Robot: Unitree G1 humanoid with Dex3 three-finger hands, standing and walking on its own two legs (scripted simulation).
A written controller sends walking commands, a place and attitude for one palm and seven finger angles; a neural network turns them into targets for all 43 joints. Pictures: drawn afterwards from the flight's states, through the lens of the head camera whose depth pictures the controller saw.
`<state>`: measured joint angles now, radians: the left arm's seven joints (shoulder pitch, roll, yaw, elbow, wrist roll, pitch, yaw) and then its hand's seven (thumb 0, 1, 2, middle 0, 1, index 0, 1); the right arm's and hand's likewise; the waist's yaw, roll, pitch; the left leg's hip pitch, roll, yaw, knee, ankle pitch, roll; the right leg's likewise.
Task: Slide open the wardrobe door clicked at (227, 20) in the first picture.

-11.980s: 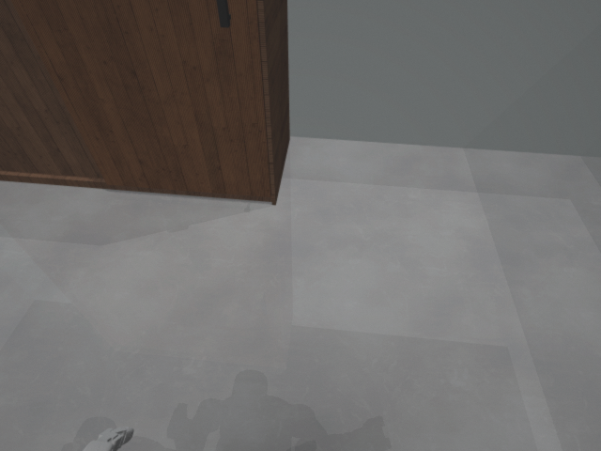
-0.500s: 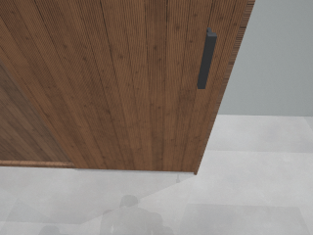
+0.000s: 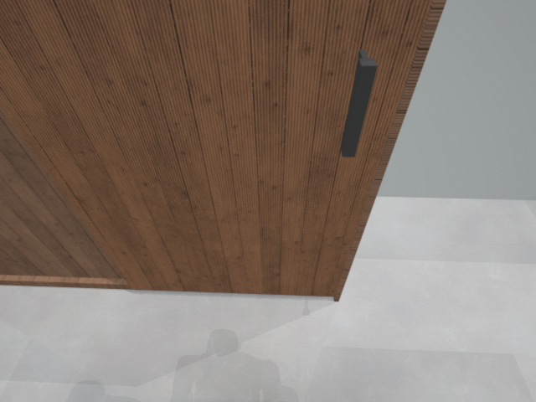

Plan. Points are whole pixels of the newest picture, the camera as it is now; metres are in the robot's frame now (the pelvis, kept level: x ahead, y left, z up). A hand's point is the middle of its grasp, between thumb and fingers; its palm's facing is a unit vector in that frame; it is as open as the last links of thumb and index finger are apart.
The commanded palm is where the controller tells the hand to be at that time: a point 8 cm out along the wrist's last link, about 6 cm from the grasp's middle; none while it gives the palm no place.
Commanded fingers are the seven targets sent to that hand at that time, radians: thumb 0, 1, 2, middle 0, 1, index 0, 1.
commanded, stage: look again from close up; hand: right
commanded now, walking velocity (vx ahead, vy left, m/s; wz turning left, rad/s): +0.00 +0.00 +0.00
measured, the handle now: (355, 105) +0.59 -0.13 +0.14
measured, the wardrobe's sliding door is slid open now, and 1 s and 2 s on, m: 0.00 0.00 0.00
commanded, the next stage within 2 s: shuffle to correct the standing spot in 0.52 s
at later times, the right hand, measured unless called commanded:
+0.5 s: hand out of the picture -0.01 -0.15 -0.18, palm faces +0.04 +0.99 -0.15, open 7.4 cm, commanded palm none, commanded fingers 0.00 -0.90 -0.90 0.20 0.30 0.20 0.30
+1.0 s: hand out of the picture -0.01 -0.14 -0.19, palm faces +0.09 +0.99 -0.13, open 7.4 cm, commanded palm none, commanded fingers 0.00 -0.90 -0.90 0.20 0.30 0.20 0.30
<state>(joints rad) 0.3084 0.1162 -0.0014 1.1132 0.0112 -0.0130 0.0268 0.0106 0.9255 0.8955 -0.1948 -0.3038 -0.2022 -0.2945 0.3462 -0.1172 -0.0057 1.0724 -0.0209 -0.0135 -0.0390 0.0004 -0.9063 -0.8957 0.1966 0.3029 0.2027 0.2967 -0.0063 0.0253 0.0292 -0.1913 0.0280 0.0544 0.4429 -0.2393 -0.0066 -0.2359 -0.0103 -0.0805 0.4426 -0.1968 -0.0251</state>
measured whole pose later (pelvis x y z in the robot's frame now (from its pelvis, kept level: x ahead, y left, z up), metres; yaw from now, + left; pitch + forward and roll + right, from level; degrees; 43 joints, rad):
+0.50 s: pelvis +0.01 +0.00 +0.00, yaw +1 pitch -1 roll +0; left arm 0.30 0.12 -0.01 1.12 0.01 -0.02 0.03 0.01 0.93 0.90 -0.19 -0.30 -0.20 -0.29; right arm 0.34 -0.12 0.00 1.09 -0.02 -0.01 -0.04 0.00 -0.91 -0.90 0.20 0.30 0.20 0.30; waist -0.01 0.02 0.03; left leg -0.16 0.03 0.05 0.43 -0.25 -0.01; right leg -0.20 -0.01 -0.09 0.42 -0.21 -0.02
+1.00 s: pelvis +0.05 +0.01 -0.01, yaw +0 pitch +0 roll +1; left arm 0.38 0.10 0.01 1.12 0.02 -0.01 0.02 0.00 0.91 0.90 -0.19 -0.30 -0.20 -0.29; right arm 0.44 -0.11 -0.03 1.10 -0.03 -0.02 -0.02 0.00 -0.91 -0.90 0.20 0.30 0.20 0.30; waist -0.02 0.02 0.00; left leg -0.17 0.01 0.06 0.54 -0.38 0.01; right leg -0.23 -0.03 -0.08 0.58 -0.35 -0.01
